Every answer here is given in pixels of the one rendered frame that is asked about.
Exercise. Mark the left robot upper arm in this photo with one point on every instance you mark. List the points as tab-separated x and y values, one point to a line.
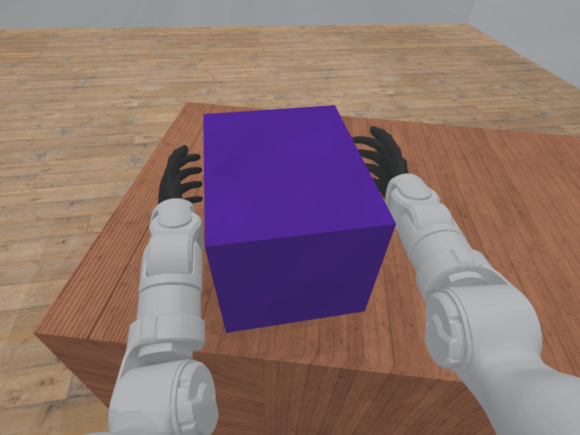
171	398

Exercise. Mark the right robot hand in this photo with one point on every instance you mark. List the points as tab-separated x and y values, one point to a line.
390	161

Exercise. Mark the pedestal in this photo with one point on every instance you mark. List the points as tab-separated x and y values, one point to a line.
515	196

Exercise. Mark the carton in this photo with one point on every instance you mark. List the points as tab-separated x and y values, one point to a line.
295	226

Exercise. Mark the left robot hand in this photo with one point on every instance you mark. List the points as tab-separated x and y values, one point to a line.
170	186

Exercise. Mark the left robot forearm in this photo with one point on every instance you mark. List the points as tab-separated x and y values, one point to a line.
168	327

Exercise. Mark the right robot upper arm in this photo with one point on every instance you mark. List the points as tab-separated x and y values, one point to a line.
489	336

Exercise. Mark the right robot forearm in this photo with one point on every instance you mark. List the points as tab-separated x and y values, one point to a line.
434	243

